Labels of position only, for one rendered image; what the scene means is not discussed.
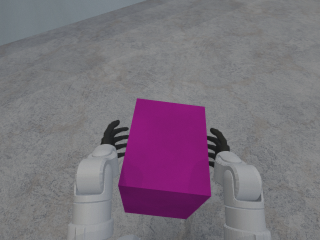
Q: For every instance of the robot left hand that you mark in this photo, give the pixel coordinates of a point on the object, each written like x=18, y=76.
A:
x=110, y=132

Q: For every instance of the left robot forearm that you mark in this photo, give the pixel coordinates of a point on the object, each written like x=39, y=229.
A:
x=92, y=194

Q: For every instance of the carton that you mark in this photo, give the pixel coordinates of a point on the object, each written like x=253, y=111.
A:
x=165, y=170

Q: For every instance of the right robot forearm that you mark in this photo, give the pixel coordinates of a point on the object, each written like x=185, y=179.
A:
x=243, y=198

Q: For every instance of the robot right hand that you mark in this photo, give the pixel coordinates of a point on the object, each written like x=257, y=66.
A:
x=220, y=142

